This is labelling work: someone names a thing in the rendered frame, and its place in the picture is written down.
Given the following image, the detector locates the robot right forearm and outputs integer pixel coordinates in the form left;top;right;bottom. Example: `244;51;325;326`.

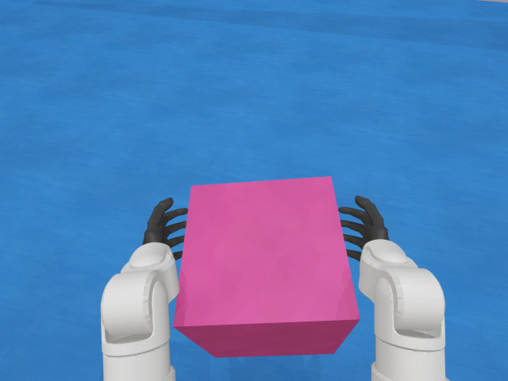
358;239;450;381

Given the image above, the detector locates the robot left hand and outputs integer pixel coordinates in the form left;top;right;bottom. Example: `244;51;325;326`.
142;198;188;260

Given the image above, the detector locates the carton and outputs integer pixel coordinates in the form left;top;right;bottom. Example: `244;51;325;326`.
173;176;360;358

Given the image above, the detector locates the robot left forearm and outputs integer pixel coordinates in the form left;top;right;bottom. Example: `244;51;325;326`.
101;242;180;381

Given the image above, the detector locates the robot right hand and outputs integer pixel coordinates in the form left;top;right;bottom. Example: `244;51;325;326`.
338;195;389;262

